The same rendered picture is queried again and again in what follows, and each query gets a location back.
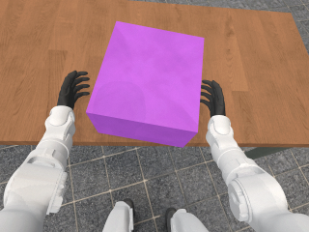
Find robot left upper arm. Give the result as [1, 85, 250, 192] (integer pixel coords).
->
[0, 162, 68, 232]

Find robot left hand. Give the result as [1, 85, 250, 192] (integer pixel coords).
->
[56, 71, 90, 110]

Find robot left foot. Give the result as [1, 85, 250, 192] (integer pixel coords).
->
[123, 198, 135, 232]

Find carton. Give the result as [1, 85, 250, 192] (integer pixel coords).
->
[86, 21, 205, 148]

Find robot right hand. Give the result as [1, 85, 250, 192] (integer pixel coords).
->
[200, 79, 226, 117]

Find robot right upper arm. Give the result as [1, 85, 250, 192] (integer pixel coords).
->
[227, 173, 309, 232]

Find table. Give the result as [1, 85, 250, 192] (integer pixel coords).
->
[0, 0, 309, 160]

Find robot right shin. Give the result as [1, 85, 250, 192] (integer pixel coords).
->
[171, 209, 186, 231]

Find robot right forearm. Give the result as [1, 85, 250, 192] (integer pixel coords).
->
[206, 115, 288, 208]

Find robot left forearm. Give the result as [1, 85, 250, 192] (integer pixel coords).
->
[3, 105, 76, 207]

